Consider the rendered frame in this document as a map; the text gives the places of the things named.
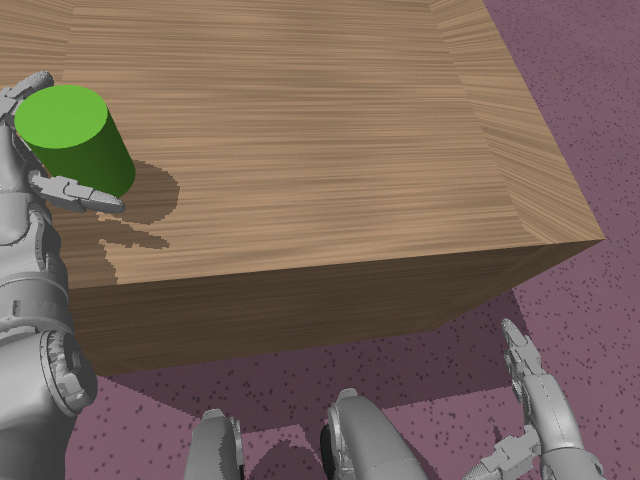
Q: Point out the right robot hand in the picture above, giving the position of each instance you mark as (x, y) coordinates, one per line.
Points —
(548, 418)

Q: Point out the can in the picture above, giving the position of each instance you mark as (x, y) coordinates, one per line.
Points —
(70, 129)

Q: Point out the left robot arm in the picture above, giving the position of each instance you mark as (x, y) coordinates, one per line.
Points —
(45, 379)

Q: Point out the right robot arm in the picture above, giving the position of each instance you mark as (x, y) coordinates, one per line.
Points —
(568, 463)

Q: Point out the right robot foot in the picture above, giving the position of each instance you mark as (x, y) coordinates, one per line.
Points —
(326, 453)

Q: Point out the left robot hand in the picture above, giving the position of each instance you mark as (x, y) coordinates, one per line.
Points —
(22, 171)

